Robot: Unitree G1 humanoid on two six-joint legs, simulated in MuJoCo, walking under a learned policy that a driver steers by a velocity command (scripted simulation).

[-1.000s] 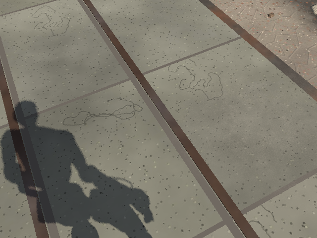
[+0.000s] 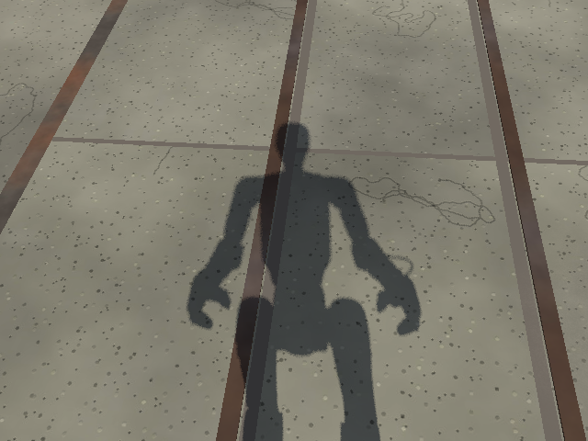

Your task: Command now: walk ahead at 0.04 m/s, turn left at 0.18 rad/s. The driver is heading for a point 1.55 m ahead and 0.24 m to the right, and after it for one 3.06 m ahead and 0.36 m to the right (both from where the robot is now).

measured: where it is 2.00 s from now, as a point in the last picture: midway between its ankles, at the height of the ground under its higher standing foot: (329, 264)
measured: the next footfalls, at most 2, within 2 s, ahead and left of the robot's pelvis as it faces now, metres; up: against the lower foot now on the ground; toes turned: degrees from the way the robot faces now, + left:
left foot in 0.06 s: +0.02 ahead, +0.11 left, +0.00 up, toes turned -3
right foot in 0.44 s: +0.19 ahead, -0.12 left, +0.00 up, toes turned -2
